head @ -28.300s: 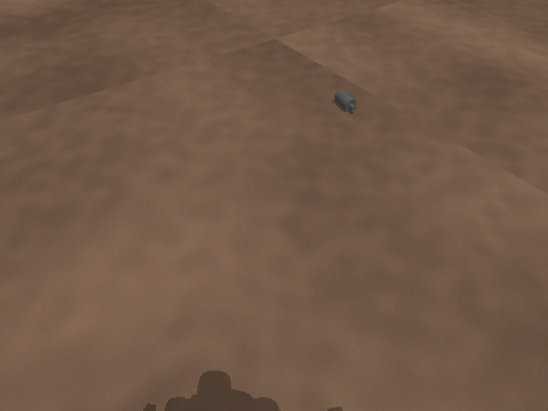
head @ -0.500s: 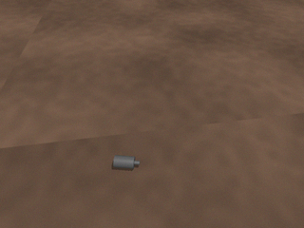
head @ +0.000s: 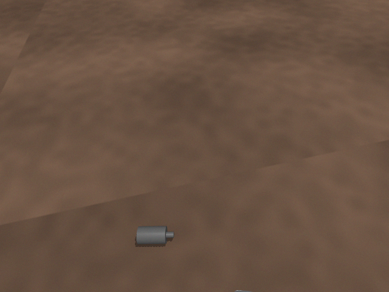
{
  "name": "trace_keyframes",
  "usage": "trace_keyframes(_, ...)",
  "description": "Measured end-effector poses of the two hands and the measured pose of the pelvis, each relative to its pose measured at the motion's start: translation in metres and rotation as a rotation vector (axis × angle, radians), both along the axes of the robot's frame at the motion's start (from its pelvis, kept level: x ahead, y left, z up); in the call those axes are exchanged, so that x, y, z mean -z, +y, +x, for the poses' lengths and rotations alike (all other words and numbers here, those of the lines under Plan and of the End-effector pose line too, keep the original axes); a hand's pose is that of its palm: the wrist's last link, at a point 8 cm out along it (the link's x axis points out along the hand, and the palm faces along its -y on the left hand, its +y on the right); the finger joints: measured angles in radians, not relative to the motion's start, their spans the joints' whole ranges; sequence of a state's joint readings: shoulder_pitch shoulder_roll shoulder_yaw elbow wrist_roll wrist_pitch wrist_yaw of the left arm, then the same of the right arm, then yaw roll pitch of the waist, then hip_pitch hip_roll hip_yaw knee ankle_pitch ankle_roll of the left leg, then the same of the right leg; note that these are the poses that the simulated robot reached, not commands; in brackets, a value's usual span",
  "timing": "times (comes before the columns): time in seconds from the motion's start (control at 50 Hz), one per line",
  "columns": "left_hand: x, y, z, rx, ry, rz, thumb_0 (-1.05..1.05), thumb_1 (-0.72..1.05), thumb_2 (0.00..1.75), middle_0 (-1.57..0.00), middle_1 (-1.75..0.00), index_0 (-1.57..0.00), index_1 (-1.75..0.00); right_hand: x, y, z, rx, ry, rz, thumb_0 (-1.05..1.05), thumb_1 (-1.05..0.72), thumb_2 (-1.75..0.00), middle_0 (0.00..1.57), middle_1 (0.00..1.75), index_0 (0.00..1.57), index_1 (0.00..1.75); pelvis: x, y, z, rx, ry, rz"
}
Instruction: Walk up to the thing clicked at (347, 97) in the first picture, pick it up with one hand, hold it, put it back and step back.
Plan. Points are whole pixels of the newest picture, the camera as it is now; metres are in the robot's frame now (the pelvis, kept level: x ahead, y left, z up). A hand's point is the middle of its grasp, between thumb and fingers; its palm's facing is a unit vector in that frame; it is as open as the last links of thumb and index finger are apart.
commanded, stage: walk up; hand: left
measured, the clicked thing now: (156, 234) +0.50 +0.22 -0.71
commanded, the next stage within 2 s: none
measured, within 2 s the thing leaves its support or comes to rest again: neither
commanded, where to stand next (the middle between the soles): +0.13 +0.00 m, yaw +0 degrees
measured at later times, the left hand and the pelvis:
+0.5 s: hand out of the picture +0.14 +0.27 -0.15, palm faces -0.01 -0.94 -0.35, open 7.3 cm; pelvis +0.07 +0.01 +0.00, yaw +1 degrees
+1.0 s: hand out of the picture +0.14 +0.26 -0.13, palm faces -0.01 -0.94 -0.33, open 7.3 cm; pelvis +0.06 +0.01 +0.03, yaw +0 degrees
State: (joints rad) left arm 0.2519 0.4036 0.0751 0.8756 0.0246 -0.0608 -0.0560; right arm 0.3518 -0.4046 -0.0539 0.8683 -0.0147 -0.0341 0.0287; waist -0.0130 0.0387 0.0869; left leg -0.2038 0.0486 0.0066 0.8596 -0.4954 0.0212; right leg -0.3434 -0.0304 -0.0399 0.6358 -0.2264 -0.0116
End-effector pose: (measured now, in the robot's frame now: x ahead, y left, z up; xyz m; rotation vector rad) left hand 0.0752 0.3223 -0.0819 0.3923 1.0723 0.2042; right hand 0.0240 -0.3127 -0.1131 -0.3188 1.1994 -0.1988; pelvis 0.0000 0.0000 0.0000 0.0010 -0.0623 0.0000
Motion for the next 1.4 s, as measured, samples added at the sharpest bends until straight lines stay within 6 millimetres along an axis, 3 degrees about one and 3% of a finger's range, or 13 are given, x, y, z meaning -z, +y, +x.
trace_keyframes(0.14,-0.005,-0.015,0.033,-0.001,-0.011,-0.016,0.00,0.91,0.90,-0.20,-0.30,-0.21,-0.30,-0.009,0.003,0.066,-0.049,-0.039,0.006,0.01,-0.91,-0.90,0.20,0.30,0.20,0.30,-0.009,-0.001,0.033,-0.005,0.019,-0.001)
trace_keyframes(0.32,0.033,-0.005,0.060,-0.045,0.049,-0.061,0.00,0.91,0.90,-0.20,-0.30,-0.21,-0.30,-0.011,0.016,0.109,-0.061,-0.036,-0.047,0.01,-0.90,-0.90,0.20,0.30,0.21,0.30,0.004,0.011,0.058,-0.014,0.021,-0.007)
trace_keyframes(0.42,0.038,-0.008,0.062,-0.054,0.079,-0.065,0.00,0.91,0.90,-0.20,-0.30,-0.21,-0.30,-0.013,0.019,0.135,-0.069,-0.058,-0.042,0.01,-0.90,-0.90,0.20,0.30,0.21,0.30,0.003,0.008,0.063,-0.013,0.027,-0.020)
trace_keyframes(0.6,0.023,-0.011,0.056,-0.067,0.117,-0.053,0.00,0.91,0.90,-0.20,-0.30,-0.21,-0.30,-0.016,0.027,0.167,-0.077,-0.101,0.011,0.01,-0.90,-0.90,0.20,0.30,0.21,0.30,-0.010,0.005,0.066,-0.014,0.018,-0.010)
trace_keyframes(0.74,0.012,-0.012,0.057,-0.075,0.119,-0.050,0.00,0.91,0.90,-0.20,-0.30,-0.21,-0.30,-0.019,0.030,0.163,-0.060,-0.082,0.037,0.01,-0.90,-0.90,0.20,0.30,0.21,0.30,-0.019,0.005,0.065,-0.010,0.010,-0.007)
trace_keyframes(0.94,0.010,-0.013,0.063,-0.073,0.115,-0.075,0.00,0.91,0.90,-0.20,-0.30,-0.21,-0.30,-0.021,0.028,0.125,-0.015,0.010,0.020,0.01,-0.90,-0.90,0.20,0.30,0.21,0.30,-0.026,0.009,0.061,-0.005,0.009,-0.009)
trace_keyframes(1.12,0.015,-0.014,0.054,-0.074,0.146,-0.088,0.00,0.91,0.90,-0.20,-0.30,-0.21,-0.30,-0.022,0.025,0.099,0.019,0.052,0.008,0.01,-0.90,-0.90,0.20,0.30,0.21,0.30,-0.027,0.010,0.058,-0.004,0.013,-0.010)
trace_keyframes(1.4,0.017,-0.016,0.036,-0.098,0.203,-0.085,0.00,0.91,0.90,-0.20,-0.30,-0.21,-0.30,-0.018,0.028,0.103,0.010,0.069,0.022,0.01,-0.90,-0.90,0.20,0.30,0.21,0.30,-0.027,0.009,0.062,-0.009,0.033,-0.013)
